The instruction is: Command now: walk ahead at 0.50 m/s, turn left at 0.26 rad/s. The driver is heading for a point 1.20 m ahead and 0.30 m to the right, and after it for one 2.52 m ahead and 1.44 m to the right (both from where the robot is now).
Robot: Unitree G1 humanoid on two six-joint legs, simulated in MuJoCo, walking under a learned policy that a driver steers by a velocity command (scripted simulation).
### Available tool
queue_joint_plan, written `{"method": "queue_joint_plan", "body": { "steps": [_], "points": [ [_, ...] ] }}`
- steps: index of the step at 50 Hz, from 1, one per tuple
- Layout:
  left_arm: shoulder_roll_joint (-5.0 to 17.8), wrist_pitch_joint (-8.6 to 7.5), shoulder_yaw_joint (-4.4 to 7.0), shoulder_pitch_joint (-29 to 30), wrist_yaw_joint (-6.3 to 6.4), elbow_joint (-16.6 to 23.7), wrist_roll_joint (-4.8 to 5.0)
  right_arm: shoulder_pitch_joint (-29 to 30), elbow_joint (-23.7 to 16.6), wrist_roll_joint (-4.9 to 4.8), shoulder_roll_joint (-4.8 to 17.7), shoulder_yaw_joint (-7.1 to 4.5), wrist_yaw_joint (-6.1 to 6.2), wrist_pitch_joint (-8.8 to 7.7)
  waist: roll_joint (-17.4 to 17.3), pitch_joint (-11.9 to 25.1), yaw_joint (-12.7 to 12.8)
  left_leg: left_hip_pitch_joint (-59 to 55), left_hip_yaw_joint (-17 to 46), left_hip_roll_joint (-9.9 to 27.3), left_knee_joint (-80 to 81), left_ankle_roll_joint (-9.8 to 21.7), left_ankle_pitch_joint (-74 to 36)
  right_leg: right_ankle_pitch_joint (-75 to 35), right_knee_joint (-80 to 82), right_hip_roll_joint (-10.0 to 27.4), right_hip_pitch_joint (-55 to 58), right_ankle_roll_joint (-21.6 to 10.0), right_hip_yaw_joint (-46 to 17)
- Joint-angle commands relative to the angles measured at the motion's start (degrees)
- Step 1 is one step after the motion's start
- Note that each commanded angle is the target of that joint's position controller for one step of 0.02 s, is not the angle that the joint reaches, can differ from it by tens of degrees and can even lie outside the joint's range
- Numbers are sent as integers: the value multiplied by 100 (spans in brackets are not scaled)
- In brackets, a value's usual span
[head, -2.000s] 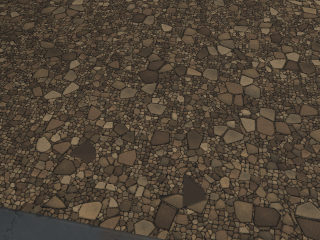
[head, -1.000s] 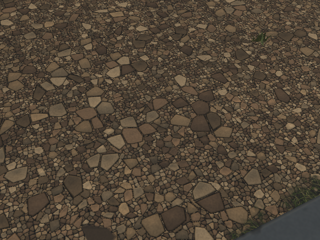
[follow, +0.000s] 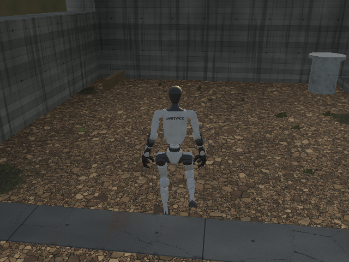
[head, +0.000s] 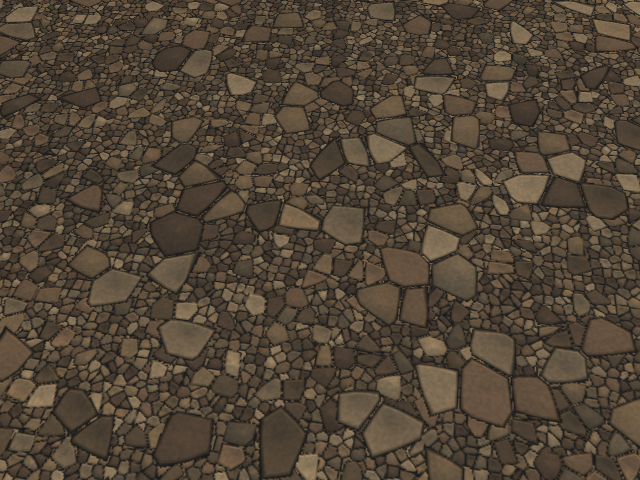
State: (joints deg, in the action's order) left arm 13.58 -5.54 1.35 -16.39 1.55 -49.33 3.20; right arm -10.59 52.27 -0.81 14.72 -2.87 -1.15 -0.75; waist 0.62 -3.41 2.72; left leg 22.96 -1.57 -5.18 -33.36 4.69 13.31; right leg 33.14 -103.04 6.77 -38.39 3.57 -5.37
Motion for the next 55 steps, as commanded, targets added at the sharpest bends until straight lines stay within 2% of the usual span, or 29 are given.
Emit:
{"method": "queue_joint_plan", "body": {
  "steps": [1, 3, 4, 7, 9, 11, 12, 13, 14, 15, 16, 17, 18, 20, 23, 26, 34, 36, 38, 39, 40, 41, 42, 43, 44, 46, 48, 52, 55],
  "points": [
    [249, 137, 101, -498, 144, 342, -227, 774, -605, 7, 625, -73, 63, -272, 182, 163, 391, 669, 1899, 2244, 1910, 1257, -1190, -1402, 3100, 581, -2, 139, -56],
    [193, 64, 141, -239, 109, 323, -361, 671, -532, 141, 772, -143, 130, -437, -407, 220, 257, 1395, 649, 1302, 1872, 925, -1481, -3030, 4980, 298, 1560, 117, 196],
    [248, 18, 162, -51, 32, 299, -292, 433, -429, 110, 755, -158, 169, -487, -648, 383, 112, 1102, 471, 1230, 1910, 899, -1374, -3770, 5458, 119, 1836, 87, 334],
    [378, 89, 174, 582, -86, 519, -112, 35, -184, -56, 889, -264, 171, -456, -631, 323, -182, -332, 745, 1781, 1933, 795, -1228, -3656, 6207, 79, 1259, -211, 288],
    [555, 122, 251, 1003, -131, 692, -180, -305, -43, -103, 937, -332, 164, -345, -295, 53, -342, -958, 783, 2014, 1778, 632, -587, -2993, 6388, -58, 833, -556, 407],
    [638, 136, 355, 803, -200, 643, -247, -198, -31, -91, 904, -342, 166, -251, -271, 6, -142, -1255, 524, 1901, 1213, 391, -960, -2532, 6604, -253, 1101, -886, 625],
    [809, 146, 485, 69, -210, 389, -260, -155, -74, -26, 722, -294, 164, -205, -86, 409, 120, -1220, 134, 1540, 231, 202, -1577, -2647, 6717, -490, 1934, -1019, 778],
    [1300, 145, 664, -664, -231, 193, -214, -403, -179, 99, 443, -217, 188, -216, 936, 791, 156, -279, -467, 892, -1697, -179, -1206, -2856, 7028, -25, 3142, -1399, -413],
    [1665, 123, 734, -1343, -310, 18, -164, -730, -265, 159, 75, -93, 147, -345, 2324, 1437, 171, 1752, -210, -16, -3664, -514, 1548, -1353, 8263, 930, 4937, -2235, -3333],
    [1257, 63, 611, -1411, -342, 89, -183, -405, -223, 12, 432, -168, 100, -457, 1664, 1596, 322, 2606, 612, 189, -4266, -347, 1749, -102, 8846, 1138, 5366, -2155, -4247],
    [1083, 24, 555, -1005, -318, 222, -286, 248, -376, -118, 625, -213, 96, -525, 1080, 1072, 378, 2944, 680, 444, -4263, -174, 1226, -299, 8797, 1073, 4898, -1933, -3733],
    [1043, 21, 535, -537, -287, 361, -330, 603, -465, -37, 581, -205, 140, -564, 483, 834, 245, 2707, 678, 659, -3857, -108, 740, -1043, 8730, 903, 4266, -1840, -3145],
    [936, 28, 512, -179, -253, 431, -305, 680, -485, 109, 550, -237, 191, -581, 251, 766, 17, 2278, 705, 842, -3266, -111, 430, -1942, 8682, 754, 3706, -1749, -2644],
    [713, 15, 458, 30, -198, 474, -281, 627, -425, 128, 565, -289, 230, -523, 417, 868, -232, 1516, 685, 921, -2480, -121, 228, -2811, 8832, 439, 3269, -1597, -1957],
    [825, -13, 498, -274, -86, 344, -167, 888, -487, 145, 409, -276, 258, -444, 304, 760, -227, 1469, 575, 757, -1511, -348, -368, -3549, 8995, 289, 3180, -1651, -1482],
    [794, 40, 498, -561, 20, 200, -144, 1439, -656, 85, 288, -227, 228, -470, 351, 545, -84, 1418, 591, 617, -471, -521, -1254, -3420, 9070, 127, 3078, -1541, -1262],
    [726, 135, 523, -911, 8, -84, -138, 2287, -1140, 5, 382, -152, 53, -659, 508, 254, 211, 870, 574, 376, 818, -469, -1565, -3349, 8581, 110, 3361, -1408, -1699],
    [765, 188, 543, -827, 43, -55, -153, 2033, -1108, -16, 507, -184, 27, -750, 638, 328, 54, 418, 537, 333, 1005, -367, -1182, -3769, 8260, 152, 3520, -1372, -1916],
    [700, 194, 507, -400, 10, 157, -183, 741, -781, 71, 851, -331, 77, -811, 625, 1049, -590, -1554, 640, 586, 1045, 3, -1263, -4800, 7117, -257, 3025, -1136, -1667],
    [522, 160, 427, -222, -30, 318, -288, -389, -619, 128, 1192, -426, 115, -778, 134, 1903, -1066, -3168, 1484, 1461, 800, 375, -1071, -3943, 5660, -629, 2221, -934, -1181],
    [57, 109, 288, -1196, -57, 314, -134, -897, -424, 128, 1421, -500, 81, -689, -1861, 2623, -662, -5004, 3915, 2701, 1175, 1347, -181, -522, 3942, -1353, 212, -535, -679],
    [553, 96, 350, -1290, -26, 132, -56, -779, -423, 12, 884, -374, 54, -650, -1470, 2193, -686, -4714, 4449, 2783, 1489, 1245, 846, -82, 3161, -902, -437, -559, -756],
    [822, 88, 415, -747, -28, 185, -82, -452, -483, -23, 535, -293, 50, -633, -879, 1359, -764, -3902, 3654, 2494, 1645, 999, 850, -597, 2994, -717, -612, -557, -685],
    [788, 76, 420, -316, -13, 280, -140, -104, -529, 29, 499, -262, 36, -606, -355, 804, -653, -3012, 2979, 2260, 1814, 870, 214, -1001, 3106, -518, -443, -553, -452],
    [742, 46, 439, -19, -5, 374, -224, 61, -505, 70, 415, -233, 17, -601, -208, 497, -562, -2397, 2574, 2089, 1966, 851, -407, -1246, 3373, -389, -324, -559, -366],
    [530, 56, 424, -10, -41, 454, -209, 49, -403, 140, 334, -185, 4, -621, -474, 500, -345, -1937, 1994, 1837, 2172, 810, -1064, -1393, 3822, -190, 50, -587, -228],
    [351, 75, 373, 171, -69, 544, -216, -93, -295, 64, 430, -202, 13, -620, -520, 454, -313, -1826, 1699, 1829, 2342, 880, -1456, -1493, 4352, -68, -15, -531, -33],
    [196, 39, 236, 1113, -131, 833, -320, -380, -172, -21, 787, -280, 79, -536, -425, 301, -489, -1499, 1113, 1606, 2523, 797, -1932, -2671, 5941, -80, 242, -387, 317],
    [275, 12, 207, 1674, -190, 954, -253, -756, -30, -93, 895, -283, 84, -478, -462, 221, -647, -1345, 962, 1474, 2424, 681, -1881, -3399, 6847, -375, 823, -292, 451]
  ]
}}
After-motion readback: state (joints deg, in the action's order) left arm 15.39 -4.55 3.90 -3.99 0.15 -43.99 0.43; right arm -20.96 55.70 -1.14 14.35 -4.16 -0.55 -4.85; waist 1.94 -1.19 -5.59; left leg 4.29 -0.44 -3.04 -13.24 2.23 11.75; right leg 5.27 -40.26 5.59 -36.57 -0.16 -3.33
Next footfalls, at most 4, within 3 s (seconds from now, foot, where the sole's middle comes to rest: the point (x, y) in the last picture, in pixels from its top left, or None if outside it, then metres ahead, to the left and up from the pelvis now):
0.24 right None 0.31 -0.19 -0.76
0.76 left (390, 374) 0.64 -0.08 -0.76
1.24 right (541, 322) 0.78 -0.42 -0.76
1.74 left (439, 209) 1.11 -0.21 -0.76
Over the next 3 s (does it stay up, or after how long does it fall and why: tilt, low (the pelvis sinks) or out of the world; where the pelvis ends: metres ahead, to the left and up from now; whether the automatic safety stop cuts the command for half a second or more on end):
stays up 1.66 -0.39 0.02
